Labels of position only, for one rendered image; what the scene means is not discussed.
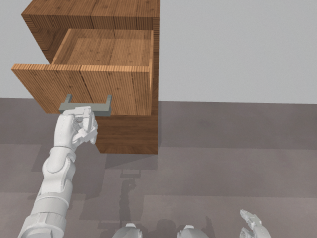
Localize right robot hand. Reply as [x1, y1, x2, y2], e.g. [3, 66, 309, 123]
[239, 209, 271, 238]

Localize robot left forearm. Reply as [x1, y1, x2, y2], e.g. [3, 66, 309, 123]
[18, 146, 77, 238]

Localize handle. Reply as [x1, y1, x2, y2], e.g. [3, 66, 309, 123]
[59, 94, 112, 117]

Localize cabinet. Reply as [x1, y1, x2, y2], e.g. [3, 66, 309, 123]
[21, 0, 160, 155]

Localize left robot hand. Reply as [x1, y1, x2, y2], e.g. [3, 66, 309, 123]
[54, 106, 98, 152]

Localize right robot shin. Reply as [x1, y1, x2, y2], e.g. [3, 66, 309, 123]
[184, 225, 194, 229]

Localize robot right thigh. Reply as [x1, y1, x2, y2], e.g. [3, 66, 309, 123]
[177, 228, 209, 238]

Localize drawer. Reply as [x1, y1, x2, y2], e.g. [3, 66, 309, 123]
[11, 28, 154, 116]

